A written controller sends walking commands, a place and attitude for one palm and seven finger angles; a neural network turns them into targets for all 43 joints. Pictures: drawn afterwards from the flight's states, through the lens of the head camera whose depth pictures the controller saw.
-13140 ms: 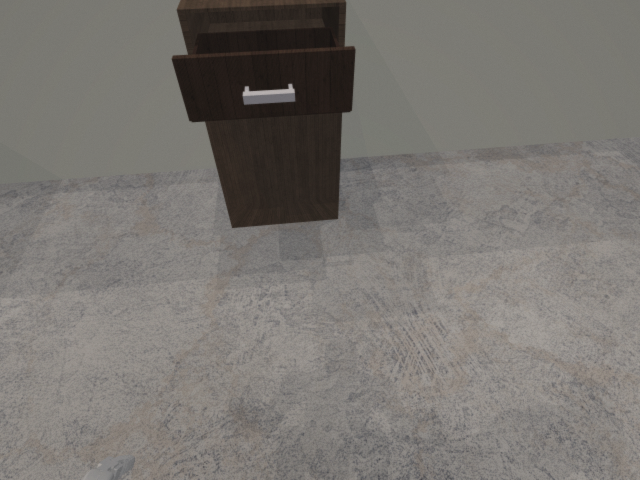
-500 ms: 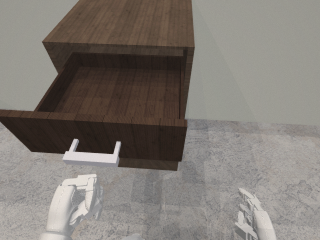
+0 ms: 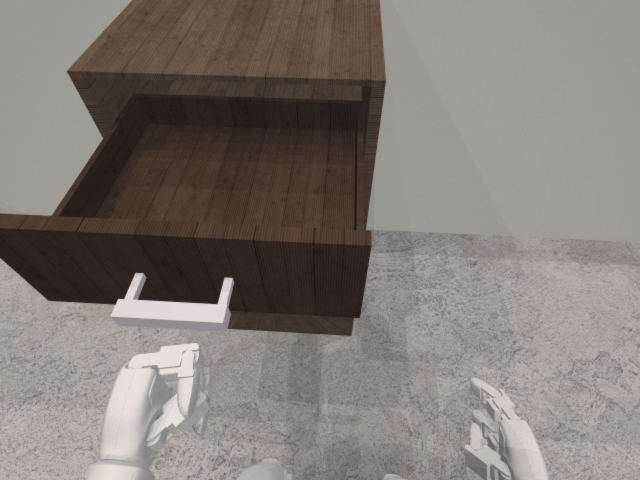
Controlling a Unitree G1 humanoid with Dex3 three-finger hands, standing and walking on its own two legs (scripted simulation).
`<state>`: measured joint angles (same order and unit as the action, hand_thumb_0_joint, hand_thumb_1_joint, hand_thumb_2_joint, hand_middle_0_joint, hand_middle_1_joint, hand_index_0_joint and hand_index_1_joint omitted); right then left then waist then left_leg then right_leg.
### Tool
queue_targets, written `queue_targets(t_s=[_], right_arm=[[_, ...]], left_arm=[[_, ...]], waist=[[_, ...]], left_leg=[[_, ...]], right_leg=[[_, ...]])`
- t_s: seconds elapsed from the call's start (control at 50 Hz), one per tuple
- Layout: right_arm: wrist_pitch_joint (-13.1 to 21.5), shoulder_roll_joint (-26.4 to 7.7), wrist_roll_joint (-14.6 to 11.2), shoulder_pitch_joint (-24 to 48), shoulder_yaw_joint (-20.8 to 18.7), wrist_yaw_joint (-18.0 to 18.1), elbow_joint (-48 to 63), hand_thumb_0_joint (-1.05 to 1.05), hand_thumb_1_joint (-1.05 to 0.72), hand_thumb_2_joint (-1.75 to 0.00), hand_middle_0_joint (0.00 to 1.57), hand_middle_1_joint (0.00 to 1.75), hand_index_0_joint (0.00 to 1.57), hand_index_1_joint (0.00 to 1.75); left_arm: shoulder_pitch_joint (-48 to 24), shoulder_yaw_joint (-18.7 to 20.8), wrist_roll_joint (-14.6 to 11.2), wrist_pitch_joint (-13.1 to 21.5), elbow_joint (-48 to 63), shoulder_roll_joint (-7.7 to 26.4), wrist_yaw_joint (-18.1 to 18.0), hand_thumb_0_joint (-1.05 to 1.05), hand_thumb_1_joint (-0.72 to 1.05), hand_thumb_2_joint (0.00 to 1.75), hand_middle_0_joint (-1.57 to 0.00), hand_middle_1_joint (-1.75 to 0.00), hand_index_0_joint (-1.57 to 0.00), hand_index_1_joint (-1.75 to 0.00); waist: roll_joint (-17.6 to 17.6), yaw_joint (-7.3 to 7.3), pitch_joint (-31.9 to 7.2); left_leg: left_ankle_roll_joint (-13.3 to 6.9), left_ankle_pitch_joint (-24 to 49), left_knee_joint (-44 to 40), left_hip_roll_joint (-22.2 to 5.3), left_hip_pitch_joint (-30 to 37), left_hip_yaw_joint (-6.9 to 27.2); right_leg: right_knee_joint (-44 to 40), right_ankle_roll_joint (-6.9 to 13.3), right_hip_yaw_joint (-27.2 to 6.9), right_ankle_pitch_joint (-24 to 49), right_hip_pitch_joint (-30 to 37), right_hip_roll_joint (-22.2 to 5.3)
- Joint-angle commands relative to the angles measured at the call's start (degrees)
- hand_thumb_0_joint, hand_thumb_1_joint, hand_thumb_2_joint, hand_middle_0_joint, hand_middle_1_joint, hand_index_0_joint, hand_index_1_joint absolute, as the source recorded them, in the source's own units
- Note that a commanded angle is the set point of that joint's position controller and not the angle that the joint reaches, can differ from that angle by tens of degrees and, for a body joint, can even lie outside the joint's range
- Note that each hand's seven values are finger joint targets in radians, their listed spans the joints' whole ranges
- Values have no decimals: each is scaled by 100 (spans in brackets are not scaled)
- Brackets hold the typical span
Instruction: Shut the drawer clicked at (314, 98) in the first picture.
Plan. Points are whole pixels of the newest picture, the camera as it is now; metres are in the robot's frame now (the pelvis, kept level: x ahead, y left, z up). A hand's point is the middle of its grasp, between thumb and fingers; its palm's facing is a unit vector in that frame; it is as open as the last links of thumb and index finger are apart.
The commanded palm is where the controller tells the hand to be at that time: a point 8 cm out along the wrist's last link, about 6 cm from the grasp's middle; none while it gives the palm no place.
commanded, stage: push the drawer shut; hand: left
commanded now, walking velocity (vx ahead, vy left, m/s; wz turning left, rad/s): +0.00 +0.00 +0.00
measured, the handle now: (177, 299) +0.31 +0.18 +0.08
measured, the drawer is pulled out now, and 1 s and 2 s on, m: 0.30 0.25 0.12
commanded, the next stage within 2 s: none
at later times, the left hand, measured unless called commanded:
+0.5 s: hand (206, 366) +0.23 +0.13 +0.07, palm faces -0.04 -1.00 -0.07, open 3.0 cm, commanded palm +0.22 +0.20 +0.08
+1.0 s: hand (214, 325) +0.28 +0.13 +0.07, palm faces -0.07 -1.00 -0.06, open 3.0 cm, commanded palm +0.28 +0.19 +0.08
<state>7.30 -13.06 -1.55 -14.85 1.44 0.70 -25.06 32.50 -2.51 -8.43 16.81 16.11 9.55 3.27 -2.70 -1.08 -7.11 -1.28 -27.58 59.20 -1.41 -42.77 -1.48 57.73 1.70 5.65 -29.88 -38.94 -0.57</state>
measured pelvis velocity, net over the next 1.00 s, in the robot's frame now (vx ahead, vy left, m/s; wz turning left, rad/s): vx -0.02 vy -0.01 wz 0.02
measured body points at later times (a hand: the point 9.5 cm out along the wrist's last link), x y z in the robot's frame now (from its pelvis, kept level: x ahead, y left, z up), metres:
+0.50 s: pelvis +0.01 -0.02 +0.01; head +0.05 -0.03 +0.45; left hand +0.23 +0.19 +0.08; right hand +0.17 -0.26 -0.08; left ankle +0.02 +0.10 -0.67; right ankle -0.01 -0.10 -0.67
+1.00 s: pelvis -0.02 -0.01 +0.01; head +0.03 -0.01 +0.46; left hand +0.28 +0.19 +0.08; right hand +0.15 -0.24 -0.08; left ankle +0.02 +0.10 -0.67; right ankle -0.01 -0.10 -0.67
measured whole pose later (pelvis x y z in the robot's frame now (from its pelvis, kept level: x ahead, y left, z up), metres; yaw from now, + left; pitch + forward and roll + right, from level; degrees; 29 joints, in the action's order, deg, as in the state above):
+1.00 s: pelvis -0.02 -0.01 +0.01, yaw +1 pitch +9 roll -1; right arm 9.0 -14.8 -2.1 -12.1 2.8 2.1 -33.3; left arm 1.7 1.1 -10.9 16.9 -10.6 12.5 6.5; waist -2.6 -1.6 -4.2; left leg -0.9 -23.4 54.3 -1.0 -40.3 -0.5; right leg 53.0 2.1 6.6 -26.2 -36.3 -0.6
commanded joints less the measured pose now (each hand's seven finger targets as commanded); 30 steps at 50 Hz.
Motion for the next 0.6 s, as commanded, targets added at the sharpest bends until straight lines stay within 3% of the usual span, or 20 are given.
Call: queue_targets(t_s=[0.0,0.04,0.08,0.16,0.2,0.24,0.32,0.38,0.46,0.5,0.52,0.54,0.58], right_arm=[[323,-653,-47,335,-303,25,928,0,-90,-90,20,30,20,30],[304,-676,-43,318,-318,32,883,0,-90,-90,20,30,20,30],[289,-664,-53,315,-330,27,906,0,-90,-90,20,30,20,30],[285,-715,-58,311,-317,62,866,0,-90,-90,20,30,20,30],[295,-723,-44,281,-316,89,818,0,-90,-90,20,30,20,30],[293,-750,-32,287,-305,117,742,0,-90,-90,20,30,20,30],[355,-743,-48,283,-284,99,687,0,-90,-90,20,30,20,30],[348,-783,-60,266,-283,103,583,0,-90,-90,20,30,20,30],[402,-824,-65,278,-272,129,440,0,-90,-90,20,30,20,30],[445,-845,-67,267,-285,134,390,0,-90,-90,20,30,20,30],[470,-845,-66,298,-264,131,382,0,-90,-90,20,30,20,30],[476,-869,-63,317,-282,149,312,0,-90,-90,20,30,20,30],[503,-876,-61,316,-272,152,240,0,-90,-90,20,30,20,30]], left_arm=[[-172,276,-117,557,1449,390,39,0,90,90,-140,-160,-140,-160],[-75,408,-123,533,1247,495,64,0,90,90,-140,-160,-140,-160],[90,370,-171,484,1144,388,140,0,90,90,-140,-160,-140,-160],[-438,430,-177,442,1071,496,175,0,90,90,-140,-160,-140,-160],[-616,565,-209,453,973,585,170,0,90,90,-140,-160,-140,-160],[-937,797,-240,474,845,802,154,0,90,90,-140,-160,-140,-160],[-1156,808,-356,515,694,702,238,0,90,90,-140,-160,-140,-160],[-1310,1025,-447,425,346,842,344,0,90,90,-140,-160,-140,-160],[-1890,971,-507,475,159,802,405,0,90,90,-140,-160,-140,-160],[-1994,1012,-532,527,67,828,428,0,90,90,-140,-160,-140,-160],[-2216,810,-537,548,66,675,460,0,90,90,-140,-160,-140,-160],[-2387,980,-531,568,3,852,430,0,90,90,-140,-160,-140,-160],[-2747,935,-521,607,-147,835,462,0,90,90,-140,-160,-140,-160]], waist=[[36,-69,-809],[195,-81,-785],[254,-70,-804],[214,-171,-681],[421,-180,-750],[395,-174,-723],[198,-134,-990],[254,-135,-1020],[289,-256,-861],[284,-243,-879],[339,-302,-865],[296,-303,-854],[290,-328,-930]], left_leg=[[-31,1216,-913,72,828,334],[-44,1223,-874,81,740,316],[-44,1261,-838,100,691,273],[-53,1183,-814,114,671,270],[-60,1161,-779,119,628,257],[-59,1119,-731,126,538,238],[-51,1374,-781,141,710,207],[-39,1489,-818,139,708,192],[-47,1424,-863,140,773,222],[-43,1414,-892,135,836,234],[-56,1376,-890,149,843,241],[-62,1366,-868,133,854,248],[-58,1283,-890,142,857,256]], right_leg=[[-917,-37,-232,1275,247,156],[-974,-49,-276,1329,322,151],[-1007,-74,-321,1460,403,131],[-1072,-97,-375,1412,321,109],[-1126,-120,-444,1394,395,93],[-1221,-130,-573,1317,444,68],[-1214,-140,-591,1739,690,32],[-1287,-178,-645,2051,879,-1],[-1353,-178,-599,1914,732,13],[-1352,-169,-553,1870,689,20],[-1369,-181,-564,1820,666,14],[-1387,-166,-569,1761,607,21],[-1393,-166,-586,1604,607,14]])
